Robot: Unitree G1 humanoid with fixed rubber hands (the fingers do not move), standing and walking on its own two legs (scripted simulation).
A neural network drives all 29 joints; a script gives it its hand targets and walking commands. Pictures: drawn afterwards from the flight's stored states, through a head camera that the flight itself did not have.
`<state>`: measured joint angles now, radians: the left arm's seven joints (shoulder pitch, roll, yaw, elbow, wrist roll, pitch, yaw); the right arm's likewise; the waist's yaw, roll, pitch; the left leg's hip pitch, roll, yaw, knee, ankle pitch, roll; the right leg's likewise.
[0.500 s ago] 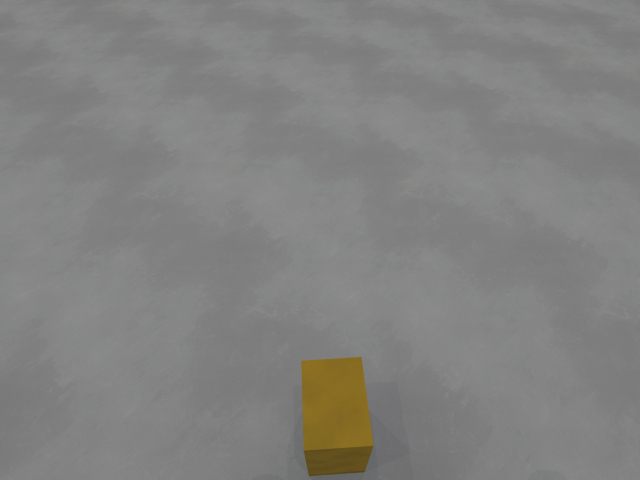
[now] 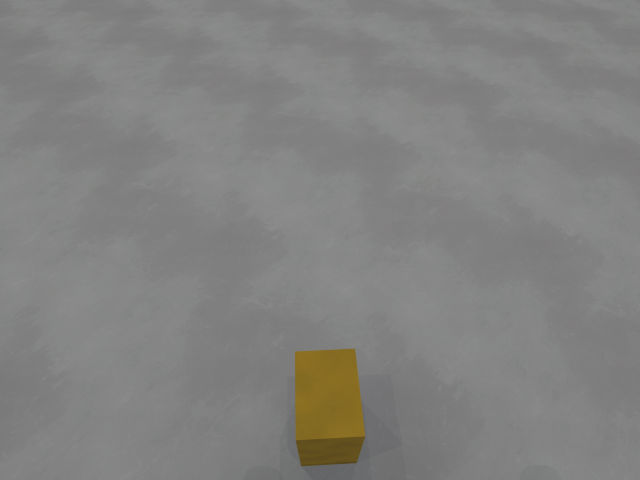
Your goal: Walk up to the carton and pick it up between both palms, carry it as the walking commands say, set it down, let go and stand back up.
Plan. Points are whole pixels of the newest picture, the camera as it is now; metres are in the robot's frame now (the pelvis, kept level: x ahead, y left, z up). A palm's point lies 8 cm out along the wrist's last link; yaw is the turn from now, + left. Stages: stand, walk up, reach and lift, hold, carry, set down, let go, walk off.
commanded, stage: walk up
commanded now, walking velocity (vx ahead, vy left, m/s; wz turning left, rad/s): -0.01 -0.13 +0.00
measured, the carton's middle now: (327, 409) +0.39 +0.02 -0.62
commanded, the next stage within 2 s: stand in 1.24 s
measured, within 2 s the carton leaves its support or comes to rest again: neither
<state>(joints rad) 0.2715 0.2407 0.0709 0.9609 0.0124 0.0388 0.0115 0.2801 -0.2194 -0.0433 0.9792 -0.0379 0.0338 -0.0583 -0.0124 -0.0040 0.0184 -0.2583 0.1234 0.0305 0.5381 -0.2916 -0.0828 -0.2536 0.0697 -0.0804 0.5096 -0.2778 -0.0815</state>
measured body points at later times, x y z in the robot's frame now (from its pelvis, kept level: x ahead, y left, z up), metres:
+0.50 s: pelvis +0.00 +0.00 +0.00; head +0.02 +0.00 +0.45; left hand +0.05 +0.27 -0.14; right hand +0.05 -0.27 -0.14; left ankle -0.01 +0.17 -0.73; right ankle +0.00 -0.07 -0.73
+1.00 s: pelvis +0.01 +0.04 +0.01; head +0.02 +0.03 +0.46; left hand +0.05 +0.28 -0.13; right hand +0.00 -0.20 -0.14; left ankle -0.01 +0.17 -0.73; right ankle +0.00 -0.07 -0.73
